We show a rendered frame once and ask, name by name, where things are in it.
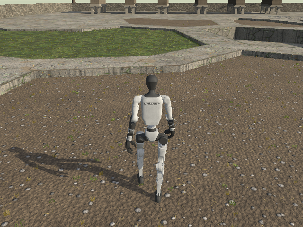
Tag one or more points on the right robot upper arm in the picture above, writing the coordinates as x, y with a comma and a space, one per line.
168, 107

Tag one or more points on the robot left shin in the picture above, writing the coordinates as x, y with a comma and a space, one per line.
140, 163

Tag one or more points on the right robot forearm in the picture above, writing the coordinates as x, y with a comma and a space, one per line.
171, 124

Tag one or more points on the left robot forearm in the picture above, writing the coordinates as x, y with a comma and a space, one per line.
130, 130

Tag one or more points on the robot head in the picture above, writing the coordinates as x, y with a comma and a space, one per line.
151, 82

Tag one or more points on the robot right hand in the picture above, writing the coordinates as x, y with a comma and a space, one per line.
168, 132

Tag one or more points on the left robot upper arm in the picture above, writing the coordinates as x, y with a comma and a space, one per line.
135, 108

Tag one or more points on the robot left hand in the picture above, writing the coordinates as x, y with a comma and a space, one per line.
127, 146

